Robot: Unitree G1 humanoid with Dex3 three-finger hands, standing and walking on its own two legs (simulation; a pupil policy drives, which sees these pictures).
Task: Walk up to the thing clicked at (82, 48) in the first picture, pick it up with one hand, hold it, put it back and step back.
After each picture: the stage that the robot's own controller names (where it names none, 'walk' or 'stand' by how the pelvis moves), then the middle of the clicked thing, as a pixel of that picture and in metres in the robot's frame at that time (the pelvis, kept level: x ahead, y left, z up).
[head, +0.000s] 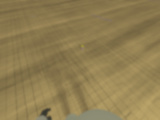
stand; (82, 47) +1.49 +0.21 -0.72
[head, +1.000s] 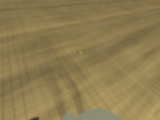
walk; (80, 54) +1.35 +0.16 -0.71
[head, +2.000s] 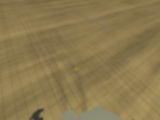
walk; (75, 70) +0.80 +0.17 -0.71
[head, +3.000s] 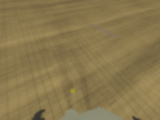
walk; (72, 92) +0.44 +0.18 -0.71
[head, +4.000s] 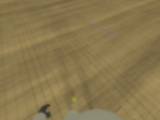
stand; (74, 100) +0.31 +0.18 -0.70
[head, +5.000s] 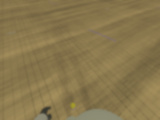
stand; (73, 106) +0.29 +0.18 -0.72
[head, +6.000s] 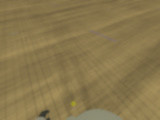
stand; (73, 105) +0.32 +0.19 -0.73
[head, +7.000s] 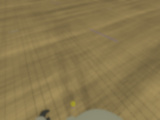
stand; (73, 105) +0.31 +0.18 -0.73
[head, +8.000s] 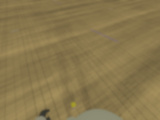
stand; (73, 105) +0.30 +0.17 -0.73
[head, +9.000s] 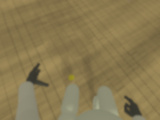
go down; (71, 78) +0.36 +0.16 -0.50
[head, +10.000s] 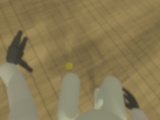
go down; (69, 67) +0.41 +0.17 -0.33
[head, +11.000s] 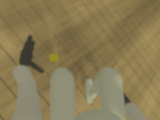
close in; (53, 59) +0.41 +0.19 -0.25
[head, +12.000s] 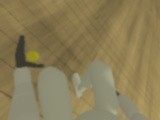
close; (32, 58) +0.41 +0.22 -0.23
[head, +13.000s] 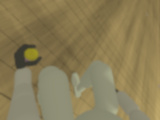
close; (30, 56) +0.41 +0.22 -0.23
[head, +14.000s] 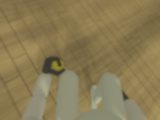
lift; (57, 66) +0.34 +0.23 -0.11
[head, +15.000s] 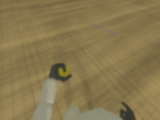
hold; (64, 75) +0.31 +0.17 +0.04
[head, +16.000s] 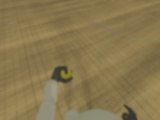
hold; (67, 77) +0.31 +0.17 -0.01
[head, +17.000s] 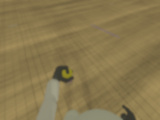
hold; (68, 77) +0.31 +0.16 +0.00
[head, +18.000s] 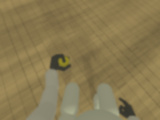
crouch; (65, 64) +0.39 +0.17 -0.07
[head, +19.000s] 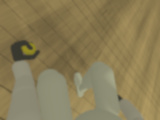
lower; (30, 52) +0.44 +0.23 -0.23
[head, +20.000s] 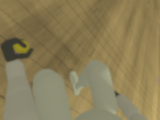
lower; (21, 50) +0.44 +0.24 -0.24
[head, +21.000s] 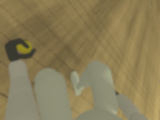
lower; (24, 50) +0.44 +0.24 -0.23
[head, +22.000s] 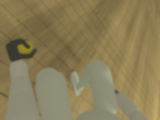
lower; (25, 50) +0.44 +0.24 -0.24
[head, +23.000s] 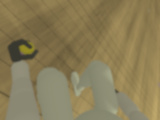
rest; (27, 50) +0.43 +0.23 -0.23
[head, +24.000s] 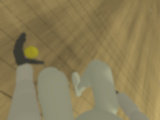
withdraw; (30, 54) +0.42 +0.21 -0.23
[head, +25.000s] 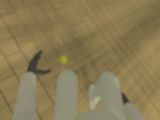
walk; (62, 61) +0.43 +0.18 -0.28
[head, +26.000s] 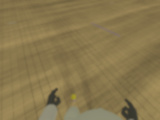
stand; (73, 98) +0.36 +0.15 -0.64
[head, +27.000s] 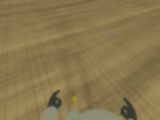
stand; (74, 100) +0.35 +0.16 -0.67
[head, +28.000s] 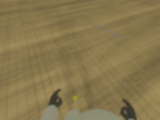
stand; (75, 99) +0.35 +0.16 -0.67
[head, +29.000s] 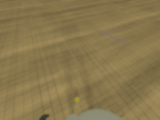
walk; (77, 100) +0.37 +0.15 -0.72
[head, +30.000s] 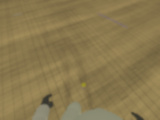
walk; (83, 86) +0.45 +0.06 -0.71
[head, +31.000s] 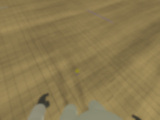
walk; (77, 72) +0.65 +0.12 -0.71
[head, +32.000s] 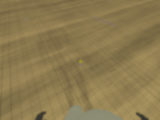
stand; (80, 63) +0.97 +0.20 -0.70
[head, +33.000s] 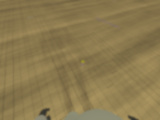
stand; (82, 63) +0.99 +0.15 -0.72
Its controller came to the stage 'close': yes
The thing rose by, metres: 0.71
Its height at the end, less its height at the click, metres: +0.00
